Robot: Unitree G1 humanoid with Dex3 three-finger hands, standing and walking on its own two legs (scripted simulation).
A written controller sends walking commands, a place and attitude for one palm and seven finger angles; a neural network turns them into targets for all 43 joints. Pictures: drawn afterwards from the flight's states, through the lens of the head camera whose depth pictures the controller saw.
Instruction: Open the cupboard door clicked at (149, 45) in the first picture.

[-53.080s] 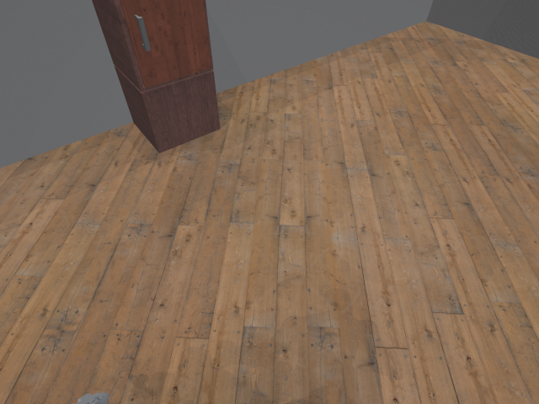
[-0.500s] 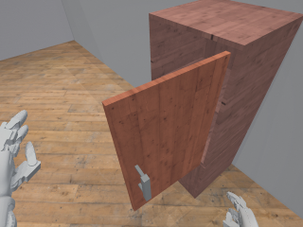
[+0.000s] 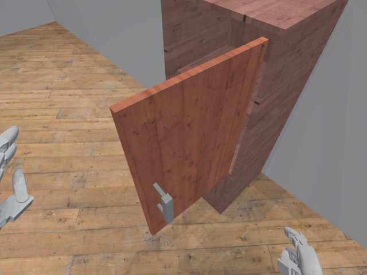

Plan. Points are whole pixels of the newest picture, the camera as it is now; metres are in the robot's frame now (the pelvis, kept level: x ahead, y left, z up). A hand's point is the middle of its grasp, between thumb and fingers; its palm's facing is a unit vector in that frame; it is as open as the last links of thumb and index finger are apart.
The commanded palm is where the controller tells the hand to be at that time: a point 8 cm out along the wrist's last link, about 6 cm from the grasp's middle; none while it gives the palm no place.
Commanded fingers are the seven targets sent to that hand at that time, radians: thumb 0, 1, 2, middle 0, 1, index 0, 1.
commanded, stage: step back with the hand held close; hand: left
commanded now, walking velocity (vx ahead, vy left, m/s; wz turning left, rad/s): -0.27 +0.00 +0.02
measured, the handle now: (163, 203) +0.31 +0.08 -0.09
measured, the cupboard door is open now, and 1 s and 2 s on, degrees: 86 86 86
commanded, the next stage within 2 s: stop stepping back and stand still in 0.92 s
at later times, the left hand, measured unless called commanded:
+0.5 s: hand out of the picture +0.14 +0.29 +0.16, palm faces +0.47 -0.75 -0.46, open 7.4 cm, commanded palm +0.07 +0.32 +0.18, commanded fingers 0.00 0.90 0.90 -0.20 -0.30 -0.20 -0.30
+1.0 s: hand out of the picture +0.08 +0.21 +0.16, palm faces +0.21 -0.80 -0.56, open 7.4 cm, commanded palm +0.00 +0.27 +0.18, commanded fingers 0.00 0.90 0.90 -0.20 -0.30 -0.20 -0.30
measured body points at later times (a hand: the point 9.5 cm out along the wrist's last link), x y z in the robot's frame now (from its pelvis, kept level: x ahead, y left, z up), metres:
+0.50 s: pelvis -0.06 +0.02 -0.02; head -0.04 +0.03 +0.43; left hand +0.10 +0.32 +0.18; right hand +0.12 -0.21 -0.09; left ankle +0.01 +0.08 -0.74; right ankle +0.02 -0.10 -0.74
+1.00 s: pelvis -0.16 -0.02 -0.01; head -0.08 +0.00 +0.43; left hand +0.07 +0.25 +0.19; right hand +0.07 -0.23 -0.08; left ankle +0.01 +0.08 -0.74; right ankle -0.31 -0.11 -0.72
